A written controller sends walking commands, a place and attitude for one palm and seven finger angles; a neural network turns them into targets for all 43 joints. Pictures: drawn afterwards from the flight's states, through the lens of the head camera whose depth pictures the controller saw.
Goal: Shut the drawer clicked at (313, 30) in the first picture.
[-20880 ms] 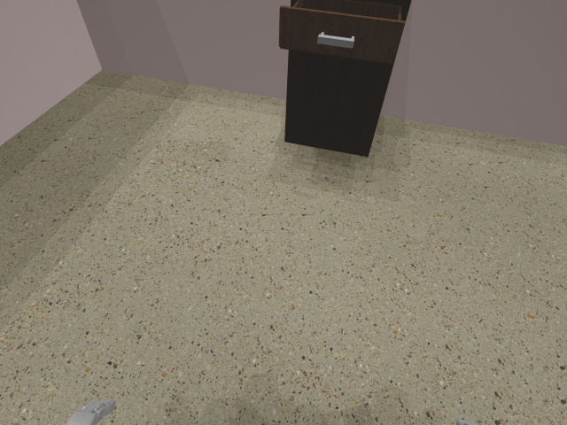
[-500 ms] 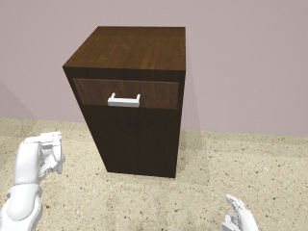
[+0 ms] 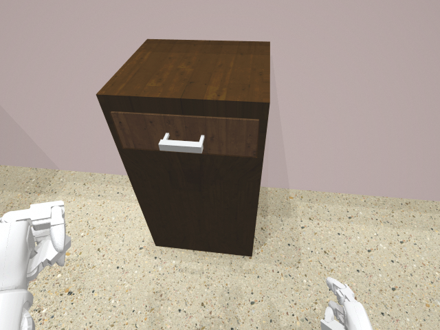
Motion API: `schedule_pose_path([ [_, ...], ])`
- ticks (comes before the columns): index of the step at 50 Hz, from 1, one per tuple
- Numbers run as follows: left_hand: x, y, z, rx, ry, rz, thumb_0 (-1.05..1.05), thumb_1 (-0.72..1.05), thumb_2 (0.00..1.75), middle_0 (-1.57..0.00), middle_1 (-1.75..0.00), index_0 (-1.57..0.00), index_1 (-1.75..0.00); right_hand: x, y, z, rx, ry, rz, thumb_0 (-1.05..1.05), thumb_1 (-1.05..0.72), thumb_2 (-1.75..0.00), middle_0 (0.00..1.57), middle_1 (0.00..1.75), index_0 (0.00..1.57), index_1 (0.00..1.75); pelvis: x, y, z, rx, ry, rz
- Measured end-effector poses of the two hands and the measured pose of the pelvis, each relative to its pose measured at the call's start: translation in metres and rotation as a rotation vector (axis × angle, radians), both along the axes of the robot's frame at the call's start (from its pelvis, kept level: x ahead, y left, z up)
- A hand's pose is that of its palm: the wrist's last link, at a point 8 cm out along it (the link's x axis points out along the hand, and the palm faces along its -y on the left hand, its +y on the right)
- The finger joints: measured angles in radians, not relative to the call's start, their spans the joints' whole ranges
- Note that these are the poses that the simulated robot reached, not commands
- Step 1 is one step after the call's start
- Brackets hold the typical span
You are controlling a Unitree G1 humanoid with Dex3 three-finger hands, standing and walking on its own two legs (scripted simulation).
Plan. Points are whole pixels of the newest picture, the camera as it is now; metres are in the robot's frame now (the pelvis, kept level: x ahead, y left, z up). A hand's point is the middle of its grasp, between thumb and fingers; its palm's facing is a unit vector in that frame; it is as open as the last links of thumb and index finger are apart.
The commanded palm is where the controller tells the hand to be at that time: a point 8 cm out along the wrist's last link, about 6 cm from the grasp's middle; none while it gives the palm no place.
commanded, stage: step back with the hand held close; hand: left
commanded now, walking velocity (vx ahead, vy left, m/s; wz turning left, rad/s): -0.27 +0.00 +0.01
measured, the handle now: (182, 141) +0.63 +0.20 -0.03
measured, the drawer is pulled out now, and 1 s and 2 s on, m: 0.00 0.00 0.00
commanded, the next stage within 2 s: stop stepping back and stand still in 1.20 s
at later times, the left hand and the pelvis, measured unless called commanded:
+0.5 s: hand (30, 264) +0.14 +0.27 +0.16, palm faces +0.33 -0.79 -0.52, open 3.2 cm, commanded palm +0.09 +0.31 +0.17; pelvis -0.05 +0.03 -0.01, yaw -1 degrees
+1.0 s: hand out of the picture +0.05 +0.27 +0.16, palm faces +0.41 -0.74 -0.53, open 3.2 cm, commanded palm -0.02 +0.30 +0.17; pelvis -0.13 +0.01 -0.02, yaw +4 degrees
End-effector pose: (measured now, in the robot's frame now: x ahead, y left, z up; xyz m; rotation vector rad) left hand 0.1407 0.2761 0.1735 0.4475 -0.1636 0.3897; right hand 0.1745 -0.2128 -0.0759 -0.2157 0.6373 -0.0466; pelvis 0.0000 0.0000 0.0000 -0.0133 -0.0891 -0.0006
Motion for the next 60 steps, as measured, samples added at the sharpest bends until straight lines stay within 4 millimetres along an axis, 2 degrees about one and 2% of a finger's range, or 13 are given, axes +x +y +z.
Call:
schedule_pose_path([
  [5,0.009,0.009,0.012,0.078,-0.022,-0.031,0.01,0.88,0.9,-1.41,-1.6,-1.4,-1.6,-0.008,-0.005,0.0,-0.008,0.043,-0.042,0.02,-0.9,-0.9,0.2,0.3,0.2,0.3,-0.003,0.005,0.001,-0.007,0.047,-0.012],
  [10,0.016,0.011,0.001,0.087,0.054,-0.084,0.01,0.89,0.9,-1.41,-1.6,-1.4,-1.6,-0.024,-0.012,-0.004,-0.026,0.098,-0.106,0.02,-0.9,-0.9,0.2,0.3,0.2,0.3,-0.01,0.016,0.002,0.002,0.084,-0.024],
  [15,0.007,0.016,-0.004,0.11,0.096,-0.121,0.01,0.88,0.9,-1.41,-1.6,-1.4,-1.6,-0.04,-0.012,-0.006,-0.039,0.134,-0.151,0.02,-0.9,-0.9,0.2,0.3,0.2,0.3,-0.018,0.023,0.0,0.009,0.099,-0.026],
  [23,-0.025,0.028,0.008,0.157,0.016,-0.1,0.01,0.88,0.9,-1.41,-1.6,-1.4,-1.6,-0.053,0.003,-0.002,-0.04,0.089,-0.128,0.02,-0.9,-0.9,0.2,0.3,0.2,0.3,-0.042,0.029,-0.005,0.014,0.084,-0.021],
  [29,-0.052,0.027,0.004,0.151,-0.023,-0.069,0.01,0.88,0.9,-1.41,-1.6,-1.4,-1.6,-0.063,0.011,-0.001,-0.022,0.033,-0.097,0.02,-0.9,-0.9,0.2,0.3,0.2,0.3,-0.064,0.028,-0.01,0.009,0.071,-0.014],
  [35,-0.074,0.024,-0.002,0.126,-0.057,-0.072,0.01,0.88,0.9,-1.41,-1.6,-1.4,-1.6,-0.088,0.007,-0.002,-0.049,0.042,-0.084,0.01,-0.9,-0.9,0.2,0.3,0.21,0.3,-0.084,0.026,-0.013,-0.006,0.074,-0.008],
  [42,-0.091,0.025,0.003,0.171,-0.121,-0.1,0.01,0.88,0.9,-1.41,-1.6,-1.4,-1.6,-0.123,-0.003,-0.004,-0.096,0.072,-0.104,0.02,-0.9,-0.9,0.2,0.3,0.21,0.3,-0.103,0.024,-0.017,-0.017,0.068,0.031],
  [49,-0.122,0.029,0.005,0.244,-0.119,-0.054,0.01,0.88,0.9,-1.41,-1.6,-1.4,-1.6,-0.139,-0.008,-0.016,-0.084,0.086,-0.082,0.02,-0.9,-0.9,0.2,0.3,0.2,0.3,-0.126,0.016,-0.024,-0.021,0.067,0.066],
  [54,-0.147,0.026,-0.001,0.161,-0.117,-0.072,0.01,0.88,0.9,-1.41,-1.6,-1.4,-1.6,-0.151,-0.005,-0.014,-0.089,0.107,-0.066,0.02,-0.9,-0.9,0.2,0.3,0.2,0.3,-0.147,0.019,-0.022,-0.011,0.076,0.063],
  [60,-0.172,0.04,-0.001,0.167,-0.156,-0.083,0.01,0.88,0.9,-1.41,-1.6,-1.41,-1.6,-0.173,0.012,-0.005,-0.124,0.075,-0.056,0.02,-0.9,-0.9,0.2,0.3,0.2,0.3,-0.177,0.03,-0.022,-0.037,0.084,0.073],
])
